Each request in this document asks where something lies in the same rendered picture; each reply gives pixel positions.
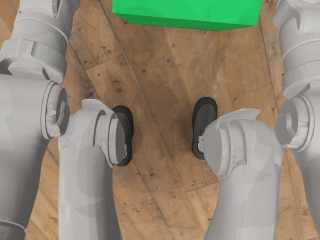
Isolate carton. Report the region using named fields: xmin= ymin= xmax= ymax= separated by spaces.
xmin=112 ymin=0 xmax=263 ymax=32

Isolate left robot forearm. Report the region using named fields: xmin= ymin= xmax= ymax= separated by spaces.
xmin=0 ymin=0 xmax=81 ymax=84

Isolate left robot upper arm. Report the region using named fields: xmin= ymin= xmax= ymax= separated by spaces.
xmin=0 ymin=73 xmax=70 ymax=240

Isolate right robot upper arm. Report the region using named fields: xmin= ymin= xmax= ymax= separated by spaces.
xmin=274 ymin=94 xmax=320 ymax=239

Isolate robot shin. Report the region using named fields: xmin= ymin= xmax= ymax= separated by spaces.
xmin=198 ymin=108 xmax=283 ymax=169
xmin=58 ymin=99 xmax=127 ymax=164

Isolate left robot shin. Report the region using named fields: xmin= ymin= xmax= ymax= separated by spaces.
xmin=58 ymin=99 xmax=127 ymax=164

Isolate right robot shin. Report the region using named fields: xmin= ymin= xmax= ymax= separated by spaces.
xmin=198 ymin=108 xmax=283 ymax=169

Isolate right robot forearm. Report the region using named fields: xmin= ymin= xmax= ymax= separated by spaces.
xmin=272 ymin=0 xmax=320 ymax=99

